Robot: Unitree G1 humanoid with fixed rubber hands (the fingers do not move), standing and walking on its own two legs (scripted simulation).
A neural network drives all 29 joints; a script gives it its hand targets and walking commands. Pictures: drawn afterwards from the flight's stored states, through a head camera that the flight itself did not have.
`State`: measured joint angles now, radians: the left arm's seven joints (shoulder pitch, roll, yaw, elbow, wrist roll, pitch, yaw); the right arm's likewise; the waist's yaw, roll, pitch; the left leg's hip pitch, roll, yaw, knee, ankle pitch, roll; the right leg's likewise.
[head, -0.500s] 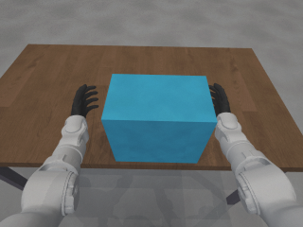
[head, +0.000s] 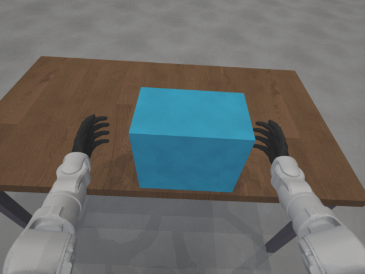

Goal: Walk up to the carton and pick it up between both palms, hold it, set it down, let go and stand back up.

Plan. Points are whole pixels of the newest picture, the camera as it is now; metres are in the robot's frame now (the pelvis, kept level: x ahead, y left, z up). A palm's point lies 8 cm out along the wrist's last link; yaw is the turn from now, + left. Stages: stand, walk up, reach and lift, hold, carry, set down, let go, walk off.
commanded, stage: set down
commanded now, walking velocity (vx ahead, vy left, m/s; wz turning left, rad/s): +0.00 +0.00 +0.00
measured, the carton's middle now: (189, 142) +0.43 +0.01 +0.02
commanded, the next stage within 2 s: none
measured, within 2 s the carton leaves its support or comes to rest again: neither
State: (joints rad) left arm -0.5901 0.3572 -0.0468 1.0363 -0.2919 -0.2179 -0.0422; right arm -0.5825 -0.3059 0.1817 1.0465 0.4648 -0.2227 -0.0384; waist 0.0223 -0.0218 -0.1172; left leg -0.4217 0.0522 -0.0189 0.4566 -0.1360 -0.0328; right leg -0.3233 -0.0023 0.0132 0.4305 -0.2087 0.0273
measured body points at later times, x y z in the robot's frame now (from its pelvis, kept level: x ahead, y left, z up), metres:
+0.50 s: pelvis +0.02 +0.00 +0.01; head -0.01 +0.01 +0.46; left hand +0.28 +0.25 +0.05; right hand +0.28 -0.21 +0.05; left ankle +0.06 +0.14 -0.74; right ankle +0.00 -0.14 -0.74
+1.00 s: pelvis +0.04 +0.00 +0.01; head +0.03 +0.01 +0.46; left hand +0.23 +0.25 +0.05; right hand +0.24 -0.21 +0.05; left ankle +0.06 +0.14 -0.74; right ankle +0.00 -0.14 -0.74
